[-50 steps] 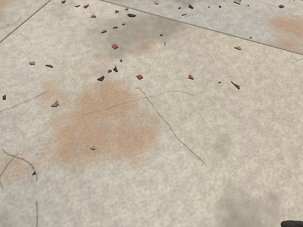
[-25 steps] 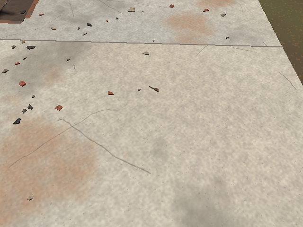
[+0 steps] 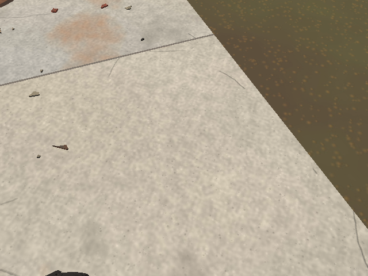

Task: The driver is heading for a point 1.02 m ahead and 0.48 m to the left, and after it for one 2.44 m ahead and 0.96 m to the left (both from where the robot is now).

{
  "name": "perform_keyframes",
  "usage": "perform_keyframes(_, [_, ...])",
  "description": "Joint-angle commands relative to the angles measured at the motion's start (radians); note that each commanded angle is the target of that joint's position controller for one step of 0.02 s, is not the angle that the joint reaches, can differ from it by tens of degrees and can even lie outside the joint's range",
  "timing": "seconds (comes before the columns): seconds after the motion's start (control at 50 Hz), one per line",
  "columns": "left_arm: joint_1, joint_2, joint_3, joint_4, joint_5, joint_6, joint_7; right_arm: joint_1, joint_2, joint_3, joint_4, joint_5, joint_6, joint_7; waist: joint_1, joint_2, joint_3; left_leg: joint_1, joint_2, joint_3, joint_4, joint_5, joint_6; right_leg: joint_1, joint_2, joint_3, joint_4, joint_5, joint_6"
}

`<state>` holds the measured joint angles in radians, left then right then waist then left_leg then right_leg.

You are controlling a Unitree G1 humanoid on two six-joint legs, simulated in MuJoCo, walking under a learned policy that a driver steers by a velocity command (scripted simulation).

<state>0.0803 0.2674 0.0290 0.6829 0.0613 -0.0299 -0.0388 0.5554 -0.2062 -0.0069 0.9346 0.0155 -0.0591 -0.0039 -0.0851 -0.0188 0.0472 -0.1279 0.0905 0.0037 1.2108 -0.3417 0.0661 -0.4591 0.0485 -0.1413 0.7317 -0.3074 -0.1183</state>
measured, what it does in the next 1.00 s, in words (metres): walks ahead, turning left: left foot, then right foot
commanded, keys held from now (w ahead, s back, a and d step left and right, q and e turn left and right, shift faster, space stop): w+q+shift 1.00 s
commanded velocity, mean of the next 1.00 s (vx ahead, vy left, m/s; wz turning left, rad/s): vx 0.98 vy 0.00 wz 0.79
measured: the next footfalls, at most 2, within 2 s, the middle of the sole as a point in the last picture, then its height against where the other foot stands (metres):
left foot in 0.38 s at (158, 258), level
right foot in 0.78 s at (157, 152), level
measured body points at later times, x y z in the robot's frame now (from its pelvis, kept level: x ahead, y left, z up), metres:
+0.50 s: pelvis +0.45 +0.03 +0.00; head +0.46 +0.03 +0.45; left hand +0.55 +0.30 -0.09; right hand +0.53 -0.24 -0.14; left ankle +0.47 +0.04 -0.71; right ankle +0.39 -0.15 -0.56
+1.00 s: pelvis +0.89 +0.15 +0.03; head +0.90 +0.17 +0.48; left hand +0.66 +0.35 -0.09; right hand +1.23 +0.12 -0.05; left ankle +0.84 +0.24 -0.60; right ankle +0.94 +0.02 -0.71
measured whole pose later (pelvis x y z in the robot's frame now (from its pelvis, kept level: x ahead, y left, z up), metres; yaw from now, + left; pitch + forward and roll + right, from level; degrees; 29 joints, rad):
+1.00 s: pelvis +0.89 +0.15 +0.03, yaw +50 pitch +2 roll -3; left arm 0.42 0.33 0.06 0.84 0.04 -0.09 0.00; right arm 0.11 -0.38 -0.06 0.66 -0.04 0.00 0.07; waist 0.04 0.06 0.00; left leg -0.72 0.04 0.01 1.29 -0.19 0.10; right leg -0.10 -0.01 -0.16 0.38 -0.30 0.03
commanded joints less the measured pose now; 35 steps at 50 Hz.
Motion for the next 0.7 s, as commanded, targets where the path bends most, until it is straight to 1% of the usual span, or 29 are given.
perform_keyframes(0.02, [0.269, 0.156, 0.061, 0.073, 0.001, -0.031, 0.030, -0.172, -0.145, -0.039, -0.142, 0.007, -0.029, 0.010, 0.145, 0.071, -0.037, -0.569, 0.040, -0.093, 0.171, 0.128, 0.038, 0.482, -0.360, 0.463, -0.493, -0.030, -0.039])
perform_keyframes(0.04, [0.229, 0.113, 0.046, 0.079, -0.013, -0.043, 0.032, -0.109, -0.111, -0.035, -0.110, -0.013, -0.003, 0.019, 0.092, 0.015, -0.002, -0.513, 0.055, -0.087, 0.139, 0.153, 0.026, 0.392, -0.310, 0.347, -0.526, -0.001, -0.004])
perform_keyframes(0.06, [0.226, 0.071, 0.034, 0.089, -0.023, -0.052, 0.031, -0.073, -0.085, -0.032, -0.083, -0.023, 0.020, 0.029, 0.069, -0.025, 0.012, -0.468, 0.069, -0.082, 0.122, 0.165, 0.019, 0.328, -0.284, 0.272, -0.546, 0.040, 0.020])
perform_keyframes(0.08, [0.233, 0.050, 0.029, 0.105, -0.030, -0.063, 0.029, -0.079, -0.081, -0.037, -0.078, -0.023, 0.034, 0.037, 0.057, -0.027, 0.032, -0.487, 0.068, -0.083, 0.118, 0.173, 0.016, 0.324, -0.257, 0.211, -0.558, 0.114, 0.049])
perform_keyframes(0.1, [0.246, 0.048, 0.029, 0.124, -0.041, -0.073, 0.025, -0.108, -0.072, -0.040, -0.083, -0.022, 0.045, 0.043, 0.048, -0.037, 0.061, -0.526, 0.065, -0.073, 0.110, 0.188, 0.012, 0.315, -0.240, 0.146, -0.575, 0.204, 0.081])
perform_keyframes(0.12, [0.248, 0.050, 0.028, 0.133, -0.044, -0.081, 0.021, -0.147, -0.066, -0.042, -0.095, -0.019, 0.052, 0.047, 0.045, -0.038, 0.080, -0.560, 0.056, -0.055, 0.093, 0.223, 0.010, 0.309, -0.216, 0.073, -0.593, 0.287, 0.113])
perform_keyframes(0.16, [0.251, 0.033, 0.022, 0.148, -0.041, -0.097, 0.013, -0.259, -0.052, -0.035, -0.141, -0.011, 0.049, 0.052, 0.048, -0.083, 0.124, -0.574, 0.026, 0.013, -0.011, 0.316, 0.018, 0.272, -0.164, -0.050, -0.616, 0.527, 0.142])
perform_keyframes(0.18, [0.263, 0.023, 0.018, 0.157, -0.039, -0.101, 0.015, -0.309, -0.052, -0.032, -0.158, -0.009, 0.045, 0.055, 0.056, -0.095, 0.134, -0.583, 0.008, 0.054, -0.064, 0.359, 0.026, 0.283, -0.144, -0.090, -0.620, 0.630, 0.141])
perform_keyframes(0.2, [0.278, 0.022, 0.014, 0.166, -0.039, -0.102, 0.021, -0.346, -0.061, -0.030, -0.171, -0.009, 0.041, 0.059, 0.062, -0.083, 0.130, -0.594, -0.014, 0.099, -0.114, 0.387, 0.038, 0.324, -0.136, -0.115, -0.623, 0.739, 0.144])
perform_keyframes(0.24, [0.271, 0.048, 0.010, 0.171, -0.043, -0.099, 0.039, -0.385, -0.063, -0.019, -0.193, -0.015, 0.033, 0.069, 0.044, -0.055, 0.124, -0.541, -0.045, 0.169, -0.284, 0.428, 0.066, 0.380, -0.152, -0.167, -0.610, 0.966, 0.154])
perform_keyframes(0.28, [0.270, 0.105, 0.017, 0.167, -0.046, -0.098, 0.070, -0.366, -0.095, -0.022, -0.190, -0.017, 0.035, 0.075, 0.006, -0.069, 0.058, -0.391, -0.112, 0.228, -0.408, 0.460, 0.088, 0.449, -0.194, -0.177, -0.517, 1.312, 0.160])
perform_keyframes(0.3, [0.256, 0.143, 0.025, 0.160, -0.046, -0.092, 0.088, -0.308, -0.123, -0.029, -0.175, -0.017, 0.043, 0.075, -0.036, -0.095, 0.005, -0.297, -0.141, 0.240, -0.422, 0.447, 0.098, 0.487, -0.222, -0.172, -0.432, 1.455, 0.160])
perform_keyframes(0.32, [0.221, 0.182, 0.037, 0.145, -0.043, -0.080, 0.102, -0.195, -0.165, -0.044, -0.143, -0.019, 0.054, 0.070, -0.103, -0.116, -0.060, -0.169, -0.172, 0.236, -0.421, 0.394, 0.112, 0.499, -0.245, -0.157, -0.295, 1.566, 0.160])
perform_keyframes(0.34, [0.153, 0.213, 0.048, 0.120, -0.035, -0.064, 0.106, -0.007, -0.218, -0.068, -0.091, -0.024, 0.063, 0.061, -0.204, -0.120, -0.134, 0.019, -0.189, 0.198, -0.421, 0.328, 0.141, 0.451, -0.263, -0.134, -0.068, 1.591, 0.152])
perform_keyframes(0.36, [0.060, 0.232, 0.058, 0.091, -0.032, -0.047, 0.103, 0.216, -0.276, -0.100, -0.026, -0.023, 0.067, 0.045, -0.320, -0.071, -0.191, 0.231, -0.154, 0.092, -0.494, 0.275, 0.210, 0.321, -0.247, -0.102, 0.310, 1.420, 0.137])
perform_keyframes(0.38, [0.009, 0.149, 0.045, 0.095, -0.038, -0.037, 0.072, 0.213, -0.282, -0.115, -0.003, 0.001, 0.062, 0.026, -0.296, 0.117, -0.116, 0.301, -0.106, 0.003, -0.638, 0.281, 0.269, 0.122, -0.059, -0.103, 0.774, 0.383, 0.114])
perform_keyframes(0.4, [0.003, 0.003, -0.002, 0.016, -0.010, -0.058, 0.057, 0.084, -0.294, -0.113, -0.007, -0.003, 0.065, 0.023, -0.128, 0.287, -0.001, 0.288, -0.090, -0.178, -0.510, 0.515, 0.289, -0.214, 0.052, 0.012, 1.061, -0.185, 0.113])
perform_keyframes(0.42, [0.126, -0.022, -0.024, -0.080, -0.034, -0.078, 0.045, -0.009, -0.315, -0.107, -0.057, -0.032, 0.059, 0.016, 0.008, 0.272, -0.172, 0.435, 0.063, -0.615, -0.706, 0.233, 0.458, -0.430, 0.037, 0.210, 1.100, -0.206, 0.133])
perform_keyframes(0.44, [0.122, 0.038, -0.030, -0.083, -0.014, -0.106, 0.037, -0.054, -0.273, -0.107, -0.092, -0.042, 0.056, 0.007, 0.012, 0.113, -0.142, 0.358, 0.146, -0.833, -0.962, -0.152, 0.442, -0.465, -0.013, 0.267, 0.973, -0.153, 0.109])
perform_keyframes(0.46, [0.094, 0.097, -0.018, -0.062, -0.011, -0.110, 0.033, -0.106, -0.219, -0.097, -0.096, -0.050, 0.048, 0.001, 0.060, -0.051, -0.016, 0.178, 0.134, -0.796, -1.028, -0.240, 0.382, -0.427, -0.065, 0.263, 0.852, -0.076, 0.113])
perform_keyframes(0.48, [0.066, 0.096, -0.020, -0.063, 0.009, -0.097, 0.035, -0.142, -0.215, -0.091, -0.094, -0.042, 0.035, 0.000, 0.099, -0.097, 0.040, 0.039, 0.088, -0.714, -1.029, -0.181, 0.344, -0.370, -0.092, 0.259, 0.766, -0.068, 0.127])
perform_keyframes(0.5, [0.076, 0.092, -0.027, -0.062, 0.022, -0.072, 0.035, -0.154, -0.233, -0.091, -0.106, -0.036, 0.013, -0.006, 0.126, -0.096, 0.065, -0.072, 0.052, -0.649, -1.031, -0.114, 0.332, -0.308, -0.119, 0.257, 0.676, -0.056, 0.149])
perform_keyframes(0.52, [0.057, 0.090, -0.032, -0.065, 0.023, -0.048, 0.034, -0.166, -0.219, -0.083, -0.105, -0.030, -0.005, -0.006, 0.140, -0.110, 0.093, -0.196, 0.008, -0.576, -1.052, -0.084, 0.316, -0.241, -0.149, 0.242, 0.575, -0.045, 0.172])
perform_keyframes(0.54, [0.011, 0.085, -0.038, -0.085, 0.020, -0.035, 0.031, -0.174, -0.228, -0.084, -0.112, -0.027, -0.021, -0.003, 0.135, -0.101, 0.109, -0.288, -0.033, -0.508, -1.075, -0.025, 0.306, -0.176, -0.164, 0.214, 0.455, -0.003, 0.191])
perform_keyframes(0.56, [-0.044, 0.084, -0.042, -0.105, 0.012, -0.032, 0.027, -0.176, -0.244, -0.091, -0.117, -0.026, -0.030, -0.002, 0.113, -0.086, 0.108, -0.327, -0.065, -0.451, -1.087, 0.063, 0.297, -0.126, -0.169, 0.189, 0.335, 0.065, 0.202])
perform_keyframes(0.58, [-0.096, 0.072, -0.049, -0.128, -0.002, -0.033, 0.022, -0.171, -0.246, -0.095, -0.117, -0.025, -0.034, 0.000, 0.089, -0.054, 0.106, -0.343, -0.091, -0.406, -1.079, 0.147, 0.279, -0.080, -0.169, 0.176, 0.207, 0.146, 0.207])
perform_keyframes(0.62, [-0.173, 0.034, -0.062, -0.161, -0.031, -0.033, 0.019, -0.143, -0.249, -0.105, -0.111, -0.013, -0.034, 0.014, 0.026, 0.004, 0.071, -0.282, -0.130, -0.356, -1.048, 0.297, 0.223, -0.005, -0.135, 0.144, -0.007, 0.319, 0.195])
perform_keyframes(0.66, [-0.191, 0.042, -0.058, -0.174, -0.043, -0.037, 0.023, -0.117, -0.268, -0.116, -0.111, -0.009, -0.032, 0.025, -0.012, 0.049, 0.017, -0.172, -0.112, -0.368, -1.007, 0.434, 0.188, 0.047, -0.093, 0.131, -0.114, 0.396, 0.176])
perform_keyframes(0.7, [-0.159, 0.080, -0.043, -0.170, -0.041, -0.045, 0.032, -0.119, -0.278, -0.125, -0.117, -0.014, -0.029, 0.021, -0.003, 0.078, -0.026, -0.064, -0.094, -0.391, -0.916, 0.547, 0.149, 0.114, -0.063, 0.152, -0.210, 0.368, 0.161])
